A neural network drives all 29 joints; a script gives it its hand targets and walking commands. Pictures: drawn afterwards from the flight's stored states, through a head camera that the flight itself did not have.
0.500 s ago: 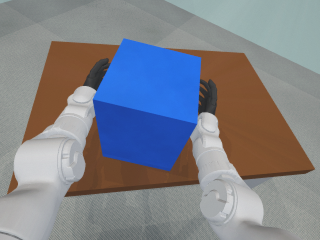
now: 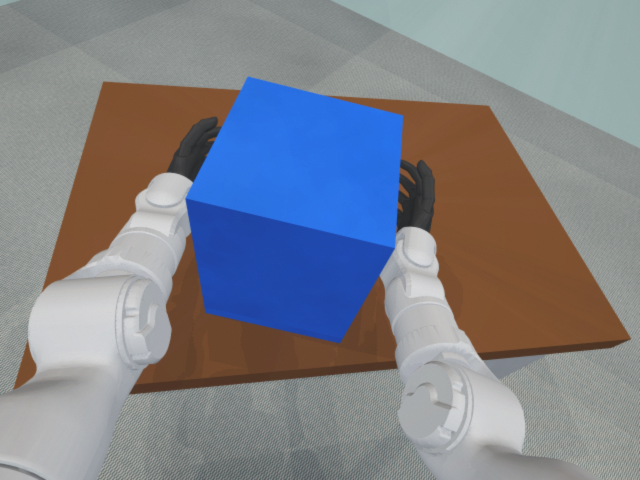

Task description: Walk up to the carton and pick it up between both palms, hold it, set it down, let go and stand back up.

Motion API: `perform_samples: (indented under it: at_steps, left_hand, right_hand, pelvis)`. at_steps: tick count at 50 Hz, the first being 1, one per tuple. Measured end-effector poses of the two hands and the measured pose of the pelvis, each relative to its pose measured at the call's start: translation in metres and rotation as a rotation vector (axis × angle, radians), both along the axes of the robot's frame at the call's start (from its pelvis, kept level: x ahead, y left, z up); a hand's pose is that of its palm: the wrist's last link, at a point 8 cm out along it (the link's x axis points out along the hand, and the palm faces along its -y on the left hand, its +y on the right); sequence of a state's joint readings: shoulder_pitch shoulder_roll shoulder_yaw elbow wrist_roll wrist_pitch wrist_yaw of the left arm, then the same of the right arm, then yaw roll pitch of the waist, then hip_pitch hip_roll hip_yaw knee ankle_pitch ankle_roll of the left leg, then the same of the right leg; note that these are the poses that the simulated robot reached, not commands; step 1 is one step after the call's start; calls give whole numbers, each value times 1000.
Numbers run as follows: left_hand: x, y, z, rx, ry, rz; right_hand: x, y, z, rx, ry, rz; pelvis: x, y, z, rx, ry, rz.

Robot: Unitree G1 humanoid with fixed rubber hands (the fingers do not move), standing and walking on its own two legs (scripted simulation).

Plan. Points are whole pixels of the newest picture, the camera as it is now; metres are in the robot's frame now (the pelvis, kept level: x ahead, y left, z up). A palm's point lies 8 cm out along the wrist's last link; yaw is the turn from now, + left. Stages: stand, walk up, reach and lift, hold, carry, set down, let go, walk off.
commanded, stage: reach and lift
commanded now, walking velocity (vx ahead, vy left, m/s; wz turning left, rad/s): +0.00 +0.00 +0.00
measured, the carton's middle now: (297, 220) +0.44 -0.02 +0.05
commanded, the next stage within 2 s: none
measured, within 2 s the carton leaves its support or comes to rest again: leaves its support in 1.28 s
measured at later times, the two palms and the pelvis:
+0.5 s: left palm (189, 177) +0.48 +0.12 +0.09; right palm (415, 229) +0.40 -0.16 +0.09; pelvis +0.00 +0.00 +0.00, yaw +0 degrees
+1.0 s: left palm (202, 196) +0.44 +0.10 +0.10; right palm (437, 250) +0.36 -0.18 +0.10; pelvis -0.03 -0.01 +0.00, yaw +0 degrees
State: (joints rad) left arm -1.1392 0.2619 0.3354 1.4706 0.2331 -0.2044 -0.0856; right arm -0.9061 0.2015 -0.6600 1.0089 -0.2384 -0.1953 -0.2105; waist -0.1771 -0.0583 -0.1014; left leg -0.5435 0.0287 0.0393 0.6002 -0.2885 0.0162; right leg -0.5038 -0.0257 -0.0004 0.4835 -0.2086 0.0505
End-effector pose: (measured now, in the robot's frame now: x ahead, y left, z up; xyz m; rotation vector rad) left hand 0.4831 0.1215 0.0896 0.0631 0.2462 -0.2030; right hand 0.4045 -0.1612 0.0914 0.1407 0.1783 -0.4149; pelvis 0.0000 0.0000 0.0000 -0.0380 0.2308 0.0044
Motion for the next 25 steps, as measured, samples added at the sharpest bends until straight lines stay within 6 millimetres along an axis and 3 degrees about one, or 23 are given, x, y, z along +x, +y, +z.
perform_samples:
  at_steps: [25]
  left_hand:
    - [-4, -4, 3, -7, -26, -8]
  right_hand:
    - [-8, -2, 0, -9, -51, -16]
  pelvis:
    - [-3, 0, 0, 0, -4, 0]
